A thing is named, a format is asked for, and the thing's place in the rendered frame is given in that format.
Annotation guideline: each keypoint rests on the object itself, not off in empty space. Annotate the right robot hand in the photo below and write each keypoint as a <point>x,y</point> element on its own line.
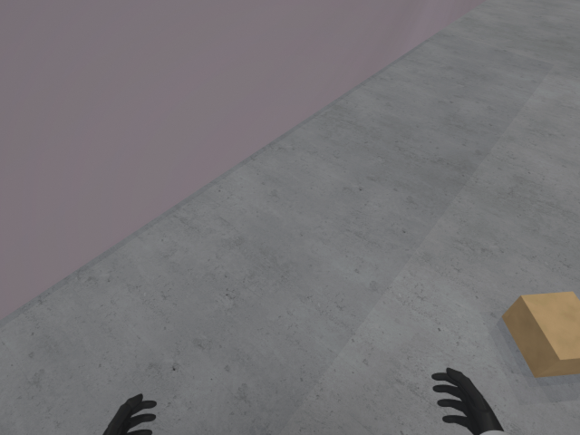
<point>480,417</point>

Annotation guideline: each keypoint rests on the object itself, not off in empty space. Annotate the carton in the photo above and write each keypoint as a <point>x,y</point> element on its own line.
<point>546,329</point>

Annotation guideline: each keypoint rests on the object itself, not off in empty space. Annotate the left robot hand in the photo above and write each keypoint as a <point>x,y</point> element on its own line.
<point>123,421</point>

